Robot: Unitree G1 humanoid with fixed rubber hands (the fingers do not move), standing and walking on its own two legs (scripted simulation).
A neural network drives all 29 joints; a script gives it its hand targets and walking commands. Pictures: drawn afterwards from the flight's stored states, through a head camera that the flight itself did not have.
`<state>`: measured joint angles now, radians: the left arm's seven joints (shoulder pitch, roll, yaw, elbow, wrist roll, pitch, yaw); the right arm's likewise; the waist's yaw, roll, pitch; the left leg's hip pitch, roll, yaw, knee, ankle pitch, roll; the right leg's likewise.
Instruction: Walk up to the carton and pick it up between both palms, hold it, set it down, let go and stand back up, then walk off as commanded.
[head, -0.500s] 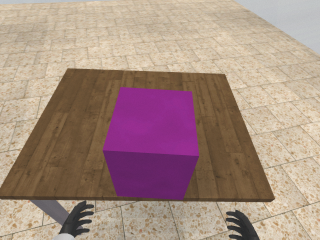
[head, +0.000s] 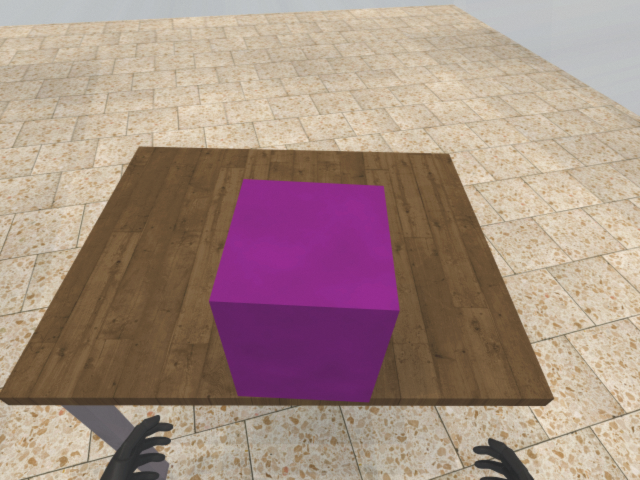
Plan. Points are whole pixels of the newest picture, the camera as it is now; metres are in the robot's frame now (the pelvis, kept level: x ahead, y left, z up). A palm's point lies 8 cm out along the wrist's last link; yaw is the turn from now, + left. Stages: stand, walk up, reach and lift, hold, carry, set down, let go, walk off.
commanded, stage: stand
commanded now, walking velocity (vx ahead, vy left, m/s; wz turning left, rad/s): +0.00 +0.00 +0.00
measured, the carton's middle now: (308, 294) +0.38 +0.04 +0.01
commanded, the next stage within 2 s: none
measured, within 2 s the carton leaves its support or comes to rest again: neither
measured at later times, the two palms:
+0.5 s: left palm out of the picture +0.07 +0.32 -0.11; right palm out of the picture +0.07 -0.28 -0.10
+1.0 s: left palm out of the picture +0.04 +0.34 -0.11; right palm out of the picture +0.06 -0.28 -0.10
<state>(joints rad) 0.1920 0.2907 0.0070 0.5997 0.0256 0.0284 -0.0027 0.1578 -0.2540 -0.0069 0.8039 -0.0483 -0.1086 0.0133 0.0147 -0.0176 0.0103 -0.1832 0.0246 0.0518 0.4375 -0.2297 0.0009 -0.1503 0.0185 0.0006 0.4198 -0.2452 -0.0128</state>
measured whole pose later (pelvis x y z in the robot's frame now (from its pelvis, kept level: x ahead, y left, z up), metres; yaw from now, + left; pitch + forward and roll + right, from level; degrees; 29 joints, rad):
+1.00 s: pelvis -0.02 +0.03 +0.00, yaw +0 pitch -2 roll +0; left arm 0.21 0.41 -0.03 1.03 0.02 -0.01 0.00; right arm 0.12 -0.39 0.02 1.11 -0.02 -0.02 0.02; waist 0.01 -0.01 0.01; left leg -0.15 -0.03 0.05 0.35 -0.16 0.05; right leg -0.12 -0.03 0.02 0.35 -0.19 0.04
